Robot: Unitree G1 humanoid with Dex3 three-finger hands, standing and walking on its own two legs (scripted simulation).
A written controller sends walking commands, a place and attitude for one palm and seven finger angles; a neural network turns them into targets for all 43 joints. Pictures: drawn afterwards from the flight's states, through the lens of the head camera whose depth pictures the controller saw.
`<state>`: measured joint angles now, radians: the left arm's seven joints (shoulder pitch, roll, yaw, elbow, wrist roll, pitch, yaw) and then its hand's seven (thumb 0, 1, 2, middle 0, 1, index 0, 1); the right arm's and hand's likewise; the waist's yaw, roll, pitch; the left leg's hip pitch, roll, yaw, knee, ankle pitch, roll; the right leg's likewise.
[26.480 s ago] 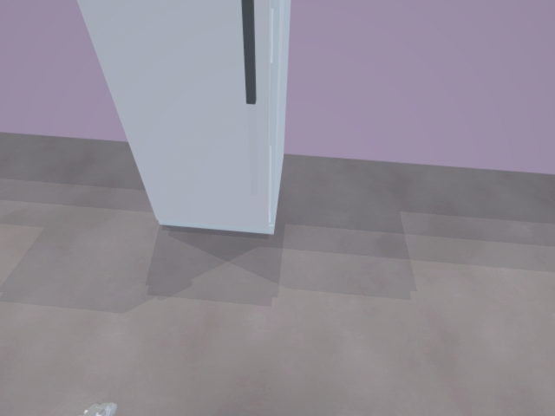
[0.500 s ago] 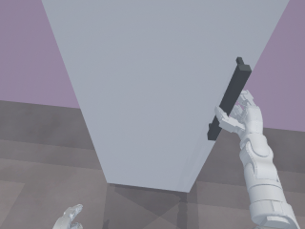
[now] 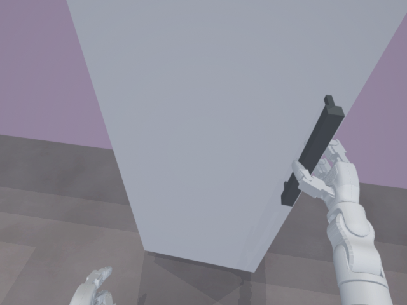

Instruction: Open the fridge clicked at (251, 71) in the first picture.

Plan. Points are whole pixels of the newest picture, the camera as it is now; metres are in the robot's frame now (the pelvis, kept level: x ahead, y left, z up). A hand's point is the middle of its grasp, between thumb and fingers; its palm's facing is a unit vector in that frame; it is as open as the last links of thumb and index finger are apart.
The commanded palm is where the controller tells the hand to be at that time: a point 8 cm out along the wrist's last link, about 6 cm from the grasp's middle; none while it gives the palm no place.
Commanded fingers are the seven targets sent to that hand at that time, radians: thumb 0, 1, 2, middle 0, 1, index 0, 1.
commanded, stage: pull the door a little, standing still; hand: right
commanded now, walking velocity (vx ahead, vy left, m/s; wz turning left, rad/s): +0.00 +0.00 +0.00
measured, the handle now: (304, 157) +0.41 -0.17 +0.11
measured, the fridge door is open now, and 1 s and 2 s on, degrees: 3 29 52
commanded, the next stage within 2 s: walk backward, drawing the door open in 0.22 s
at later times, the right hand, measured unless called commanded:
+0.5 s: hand (300, 226) +0.24 -0.13 +0.12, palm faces +0.02 +0.99 -0.14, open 7.6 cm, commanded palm +0.21 -0.18 +0.12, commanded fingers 0.00 -0.90 -0.90 0.45 1.40 0.45 1.40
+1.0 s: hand (272, 285) +0.15 -0.07 +0.12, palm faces +0.09 +0.98 -0.17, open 7.5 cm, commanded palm +0.11 -0.12 +0.12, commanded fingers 0.00 -0.90 -0.90 0.45 1.40 0.45 1.40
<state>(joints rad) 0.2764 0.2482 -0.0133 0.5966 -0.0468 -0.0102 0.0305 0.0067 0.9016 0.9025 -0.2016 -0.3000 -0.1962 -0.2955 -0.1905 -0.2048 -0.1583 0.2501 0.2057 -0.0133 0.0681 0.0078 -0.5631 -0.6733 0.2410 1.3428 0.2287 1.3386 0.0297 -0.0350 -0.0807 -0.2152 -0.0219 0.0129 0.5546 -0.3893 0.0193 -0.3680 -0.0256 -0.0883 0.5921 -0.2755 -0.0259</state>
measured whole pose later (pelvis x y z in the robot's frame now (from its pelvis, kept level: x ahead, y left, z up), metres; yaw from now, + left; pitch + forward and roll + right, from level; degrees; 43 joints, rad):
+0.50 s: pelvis -0.01 +0.00 +0.01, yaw +0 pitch -1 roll +1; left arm 0.19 0.24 -0.04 0.55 -0.01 0.06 0.07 0.01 0.90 0.90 -0.20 -0.30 -0.20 -0.30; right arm 0.22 -0.18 0.03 -0.16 0.09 -0.05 -0.03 -0.02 -0.52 -0.69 0.31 1.33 0.24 1.32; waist 0.00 -0.06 -0.04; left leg -0.12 -0.03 0.01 0.44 -0.32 0.01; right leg -0.27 -0.03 -0.09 0.50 -0.22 -0.02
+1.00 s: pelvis -0.09 +0.05 +0.01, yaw -7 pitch +0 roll +0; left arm 0.20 0.18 -0.01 0.63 0.03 0.04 0.08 0.01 0.90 0.90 -0.20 -0.30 -0.20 -0.30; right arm 0.30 -0.16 0.12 -0.30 0.02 -0.04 -0.10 -0.02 -0.57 -0.73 0.29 1.27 0.19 1.28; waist 0.05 -0.07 0.02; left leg -0.22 -0.08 0.08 0.43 -0.21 0.08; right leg -0.36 -0.02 0.04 0.37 -0.11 0.00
